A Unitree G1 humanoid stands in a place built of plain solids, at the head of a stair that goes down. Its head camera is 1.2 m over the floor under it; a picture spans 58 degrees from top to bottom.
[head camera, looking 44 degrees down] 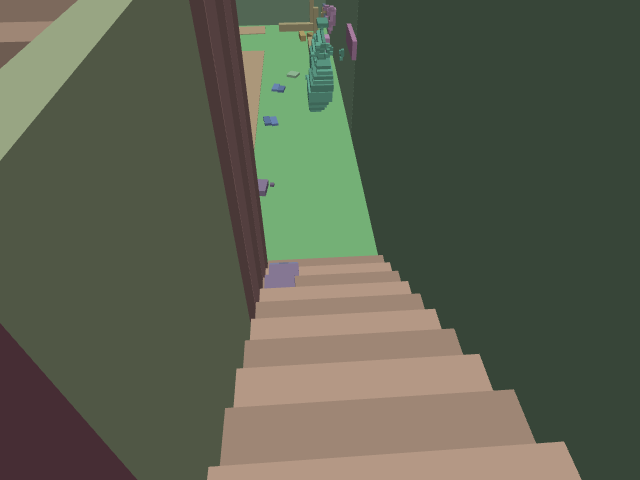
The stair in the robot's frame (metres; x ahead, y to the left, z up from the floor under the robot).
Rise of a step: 0.18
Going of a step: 0.26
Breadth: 1.09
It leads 4 degrees to the left of straight ahead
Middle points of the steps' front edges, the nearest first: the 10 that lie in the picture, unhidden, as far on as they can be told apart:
0.50 -0.21 -0.18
0.75 -0.19 -0.35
1.01 -0.18 -0.53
1.27 -0.16 -0.70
1.53 -0.14 -0.88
1.79 -0.12 -1.06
2.05 -0.11 -1.23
2.31 -0.09 -1.41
2.57 -0.07 -1.59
2.83 -0.05 -1.76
